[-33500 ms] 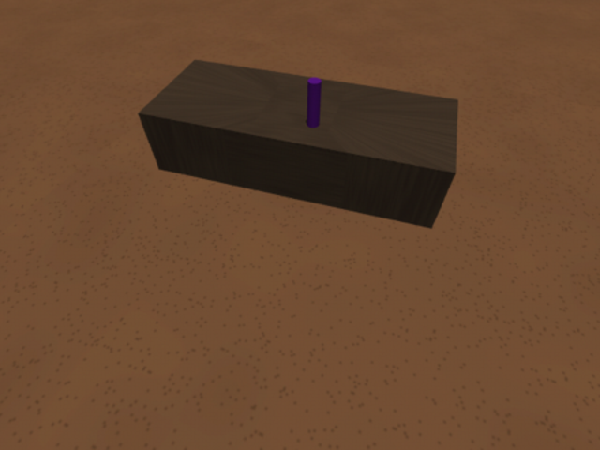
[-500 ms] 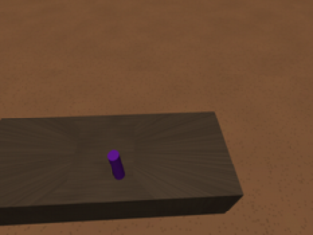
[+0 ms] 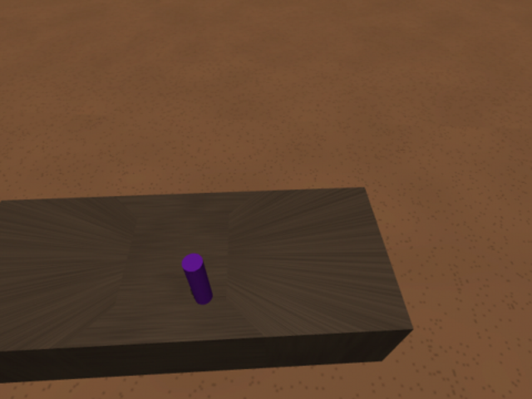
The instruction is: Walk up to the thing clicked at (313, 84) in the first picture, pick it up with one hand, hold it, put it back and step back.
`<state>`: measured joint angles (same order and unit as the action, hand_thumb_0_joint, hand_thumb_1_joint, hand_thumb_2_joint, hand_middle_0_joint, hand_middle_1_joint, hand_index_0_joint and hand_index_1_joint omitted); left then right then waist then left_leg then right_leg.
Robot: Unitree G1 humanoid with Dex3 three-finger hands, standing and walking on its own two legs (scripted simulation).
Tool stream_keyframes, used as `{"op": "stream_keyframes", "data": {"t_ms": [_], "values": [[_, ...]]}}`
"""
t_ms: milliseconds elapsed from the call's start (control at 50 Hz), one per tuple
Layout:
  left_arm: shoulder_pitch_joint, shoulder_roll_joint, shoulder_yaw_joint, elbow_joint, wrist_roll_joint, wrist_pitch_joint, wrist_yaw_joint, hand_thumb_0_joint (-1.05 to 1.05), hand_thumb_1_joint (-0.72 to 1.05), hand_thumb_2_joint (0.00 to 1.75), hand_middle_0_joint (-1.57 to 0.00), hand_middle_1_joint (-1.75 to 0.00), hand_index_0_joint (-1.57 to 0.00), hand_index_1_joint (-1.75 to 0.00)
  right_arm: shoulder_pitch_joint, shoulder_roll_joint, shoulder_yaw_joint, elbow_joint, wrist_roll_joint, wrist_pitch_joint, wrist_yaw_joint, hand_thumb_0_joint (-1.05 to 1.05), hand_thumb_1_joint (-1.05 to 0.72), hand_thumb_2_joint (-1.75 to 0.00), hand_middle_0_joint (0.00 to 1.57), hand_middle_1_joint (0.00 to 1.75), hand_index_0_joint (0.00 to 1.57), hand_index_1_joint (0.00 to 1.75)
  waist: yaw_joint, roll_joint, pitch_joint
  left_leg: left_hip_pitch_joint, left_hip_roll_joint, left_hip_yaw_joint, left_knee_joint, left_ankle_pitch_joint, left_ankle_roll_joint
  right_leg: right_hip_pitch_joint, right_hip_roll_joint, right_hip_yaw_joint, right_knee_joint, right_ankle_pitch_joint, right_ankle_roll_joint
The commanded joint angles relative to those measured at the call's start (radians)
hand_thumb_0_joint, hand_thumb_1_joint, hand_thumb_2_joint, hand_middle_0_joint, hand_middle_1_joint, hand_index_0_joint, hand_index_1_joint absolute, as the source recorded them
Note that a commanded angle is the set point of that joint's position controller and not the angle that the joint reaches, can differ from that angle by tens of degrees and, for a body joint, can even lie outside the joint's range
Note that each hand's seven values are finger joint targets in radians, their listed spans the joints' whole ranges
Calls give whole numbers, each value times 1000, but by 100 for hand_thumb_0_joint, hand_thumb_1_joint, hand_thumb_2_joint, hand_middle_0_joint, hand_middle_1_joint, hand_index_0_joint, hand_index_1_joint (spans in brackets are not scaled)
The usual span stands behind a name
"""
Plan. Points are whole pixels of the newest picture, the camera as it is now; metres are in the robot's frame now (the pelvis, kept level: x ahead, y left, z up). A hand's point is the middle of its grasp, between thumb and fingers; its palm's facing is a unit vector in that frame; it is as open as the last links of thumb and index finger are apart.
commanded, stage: stand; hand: left
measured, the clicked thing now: (198, 280) +0.48 +0.20 -0.35
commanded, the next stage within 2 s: step back in 0.20 s
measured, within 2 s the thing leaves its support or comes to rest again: neither
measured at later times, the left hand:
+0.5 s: hand out of the picture +0.08 +0.30 -0.18, palm faces +0.00 -0.93 -0.38, open 7.4 cm
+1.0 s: hand out of the picture -0.08 +0.27 -0.16, palm faces -0.03 -0.92 -0.40, open 7.4 cm
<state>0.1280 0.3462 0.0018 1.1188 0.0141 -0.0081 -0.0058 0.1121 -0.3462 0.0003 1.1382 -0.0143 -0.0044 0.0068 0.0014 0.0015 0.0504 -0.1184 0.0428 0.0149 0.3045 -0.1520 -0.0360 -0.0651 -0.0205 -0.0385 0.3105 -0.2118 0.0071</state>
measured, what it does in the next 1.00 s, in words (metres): walks backwards: right foot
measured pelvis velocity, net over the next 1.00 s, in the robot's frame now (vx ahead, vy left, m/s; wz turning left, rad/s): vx -0.14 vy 0.01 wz -0.04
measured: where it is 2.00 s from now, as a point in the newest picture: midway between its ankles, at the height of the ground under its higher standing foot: outside the picture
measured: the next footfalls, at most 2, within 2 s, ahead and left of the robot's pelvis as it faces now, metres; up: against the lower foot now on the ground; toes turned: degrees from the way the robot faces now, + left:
right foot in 0.86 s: -0.12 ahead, -0.11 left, +0.00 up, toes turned -1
left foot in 1.24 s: -0.17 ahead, +0.14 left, +0.00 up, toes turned +0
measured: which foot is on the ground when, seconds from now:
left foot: down 0.00-0.90, up 0.92-1.00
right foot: down 0.00-0.52, up 0.54-0.84, down 0.86-1.00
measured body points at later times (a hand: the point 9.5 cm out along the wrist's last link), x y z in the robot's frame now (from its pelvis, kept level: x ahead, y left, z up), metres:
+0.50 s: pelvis -0.04 +0.03 -0.03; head +0.02 +0.03 +0.42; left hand +0.08 +0.34 -0.15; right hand +0.06 -0.31 -0.14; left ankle +0.00 +0.14 -0.75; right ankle -0.03 -0.12 -0.75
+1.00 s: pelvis -0.14 +0.01 -0.02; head -0.08 -0.02 +0.43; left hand -0.08 +0.32 -0.13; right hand -0.04 -0.31 -0.15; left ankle -0.09 +0.15 -0.69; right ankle -0.16 -0.10 -0.75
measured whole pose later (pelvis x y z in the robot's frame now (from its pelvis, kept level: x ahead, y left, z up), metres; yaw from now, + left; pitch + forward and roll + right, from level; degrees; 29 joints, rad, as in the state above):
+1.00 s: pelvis -0.14 +0.01 -0.02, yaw -2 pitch -2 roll +1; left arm 0.22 0.33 0.07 0.91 0.03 0.05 -0.01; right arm 0.12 -0.41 -0.05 0.89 0.00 0.06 -0.01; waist 0.02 0.03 0.16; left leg -0.52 -0.10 -0.13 1.03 -0.45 0.00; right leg -0.23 0.00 0.03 0.62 -0.36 -0.02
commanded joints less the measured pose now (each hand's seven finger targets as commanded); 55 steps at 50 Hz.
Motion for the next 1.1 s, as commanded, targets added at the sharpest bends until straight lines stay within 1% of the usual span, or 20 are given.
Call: {"op": "stream_keyframes", "data": {"t_ms": [0, 160, 180, 240, 380, 420, 460, 480, 500, 520, 600, 720, 800, 820, 840, 860, 880, 900, 940, 1080], "values": [[-30, 218, 38, -57, -6, -24, 18, 0, 90, 90, -20, -30, -20, -30, -27, -206, -36, -55, 2, -22, -16, 0, -90, -90, 20, 30, 20, 30, -5, -3, -75, 50, 101, -82, -28, 160, 40, -28, -122, 90, -54, 166, -24], [-25, 218, 38, -54, -7, -24, 19, 0, 90, 90, -20, -30, -20, -30, -29, -207, -36, -55, 4, -20, -16, 0, -90, -90, 20, 30, 20, 30, -4, -5, -73, 45, 99, -79, -25, 163, 42, -20, -123, 89, -57, 187, -22], [-27, 283, 91, -75, -23, -10, 24, 0, 90, 90, -20, -30, -20, -30, -72, -262, -60, -85, 11, -4, -10, 0, -90, -90, 20, 30, 20, 30, 4, -4, 41, -35, 78, -92, 87, 309, 70, -91, -101, 96, 29, 340, -27], [-12, 268, 102, -122, -29, 1, 30, 0, 90, 90, -20, -30, -20, -30, -33, -239, -68, -121, 28, 9, -11, 0, -90, -90, 20, 30, 20, 30, -7, -16, -94, -21, 62, -61, 210, 370, 83, -42, -118, 87, 98, 448, -77], [-124, 298, 118, -243, -2, 35, 27, 0, 90, 90, -20, -30, -20, -30, 18, -231, -97, -187, 16, 42, -2, 0, -90, -90, 20, 30, 20, 30, -23, -141, -95, -62, -43, -39, 485, -38, 95, -242, -262, 195, 128, 293, -216], [-167, 307, 120, -273, 8, 39, 25, 0, 90, 90, -20, -30, -20, -30, 83, -232, -104, -194, 14, 44, 5, 0, -90, -90, 20, 30, 20, 30, -48, -185, -78, -62, -43, -50, 504, -128, 104, -306, -279, 196, 167, 235, -222], [-165, 280, 117, -291, 0, 44, 24, 0, 90, 90, -20, -30, -20, -30, 111, -261, -115, -207, 11, 34, 5, 0, -90, -90, 20, 30, 20, 30, -53, -75, -87, -87, 30, -119, 371, 155, 136, -285, -173, 117, 341, 143, -159], [-139, 234, 108, -294, -14, 51, 25, 0, 90, 90, -20, -30, -20, -30, 88, -317, -127, -225, 1, 25, 4, 0, -90, -90, 20, 30, 20, 30, -46, 92, -72, -132, 165, -299, 168, 337, 203, -308, 3, 62, 549, -32, -78], [-121, 198, 105, -295, -16, 58, 34, 0, 90, 90, -20, -30, -20, -30, 76, -375, -138, -236, -6, 14, 2, 0, -90, -90, 20, 30, 20, 30, -45, 238, -85, -116, 283, -509, 45, 420, 271, -351, 128, 114, 722, -407, -56], [-103, 216, 111, -283, -8, 63, 42, 0, 90, 90, -20, -30, -20, -30, 68, -405, -144, -246, -12, 11, -3, 0, -90, -90, 20, 30, 20, 30, -44, 198, -107, -160, 314, -587, 17, 330, 304, -334, 145, 236, 844, -483, -52], [36, 241, 111, -232, -17, 64, 38, 0, 90, 90, -20, -30, -20, -30, -69, -291, -120, -316, -14, 8, -26, 0, -90, -90, 20, 30, 20, 30, 45, 135, -101, -121, 209, -301, 94, 188, 254, -382, 98, 225, 957, -300, -31], [10, 219, 117, -282, -3, 48, 23, 0, 90, 90, -20, -30, -20, -30, 50, -286, -121, -319, -21, 15, -30, 0, -90, -90, 20, 30, 20, 30, -36, 141, -133, 62, 220, -263, 144, 275, 290, -359, 60, 141, 611, -333, 22], [148, 205, 127, -234, 3, 39, 12, 0, 90, 90, -20, -30, -20, -30, -4, -314, -119, -336, -12, 35, -24, 0, -90, -90, 20, 30, 20, 30, 3, 203, -168, -50, 193, -235, 173, 160, 227, -142, 43, 46, 236, -162, -15], [205, 206, 131, -214, 8, 34, 14, 0, 90, 90, -20, -30, -20, -30, -27, -311, -116, -341, -2, 40, -21, 0, -90, -90, 20, 30, 20, 30, 31, 191, -177, -112, 173, -211, 207, 112, 192, -70, 37, 36, 138, -69, -34], [201, 248, 140, -226, 23, 26, 17, 0, 90, 90, -20, -30, -20, -30, -18, -270, -102, -340, 7, 42, -19, 0, -90, -90, 20, 30, 20, 30, 27, 89, -145, -230, 116, -181, 277, -4, 135, -39, -39, 169, 67, -80, -58], [142, 347, 165, -262, 28, 19, 16, 0, 90, 90, -20, -30, -20, -30, -17, -210, -86, -361, 17, 37, -18, 0, -90, -90, 20, 30, 20, 30, 15, -180, -84, -424, -72, -95, 441, -255, 61, -49, -239, 469, 11, -47, -141], [69, 423, 178, -304, 31, 22, 15, 0, 90, 90, -20, -30, -20, -30, -68, -232, -101, -359, 10, 42, -33, 0, -90, -90, 20, 30, 20, 30, 63, -273, -22, -386, -138, -120, 710, -464, 31, -267, -403, 616, -39, 17, -314], [17, 371, 169, -329, 24, 16, 19, 0, 90, 90, -20, -30, -20, -30, -50, -259, -109, -339, 8, 48, -37, 0, -90, -90, 20, 30, 20, 30, 34, -196, 28, -359, -122, -202, 843, -429, 28, -335, -391, 569, -30, 79, -316], [-91, 279, 142, -350, 17, 11, 28, 0, 90, 90, -20, -30, -20, -30, 47, -234, -102, -309, 26, 37, -35, 0, -90, -90, 20, 30, 20, 30, -56, -99, 10, -381, -168, -212, 854, -319, 44, -213, -200, 258, 95, 384, -197], [88, 249, 138, -375, 13, 19, 49, 0, 90, 90, -20, -30, -20, -30, 4, -226, -85, -344, 7, 26, -45, 0, -90, -90, 20, 30, 20, 30, 66, -159, -69, -445, -113, -122, 656, -378, 18, 102, -249, 266, 224, 606, -240]]}}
